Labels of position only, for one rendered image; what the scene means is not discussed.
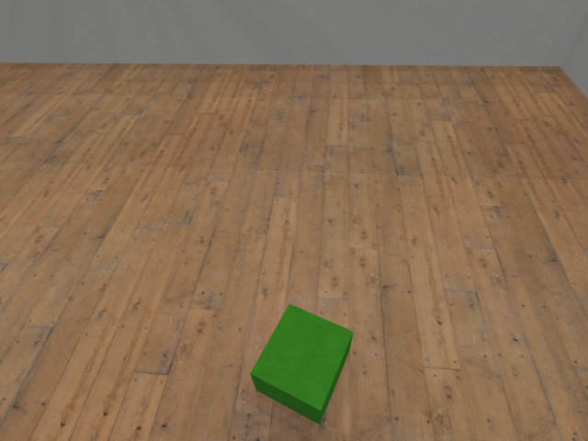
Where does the carton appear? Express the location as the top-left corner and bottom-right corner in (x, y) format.
(250, 304), (353, 424)

